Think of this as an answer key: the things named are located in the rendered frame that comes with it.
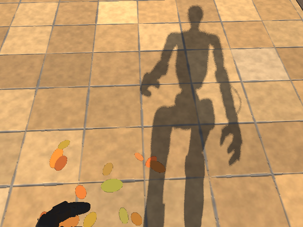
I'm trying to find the left robot hand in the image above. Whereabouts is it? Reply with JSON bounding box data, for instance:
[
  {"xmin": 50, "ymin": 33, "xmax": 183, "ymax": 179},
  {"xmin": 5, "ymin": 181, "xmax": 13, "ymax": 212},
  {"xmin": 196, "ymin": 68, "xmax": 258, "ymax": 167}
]
[{"xmin": 35, "ymin": 201, "xmax": 91, "ymax": 227}]

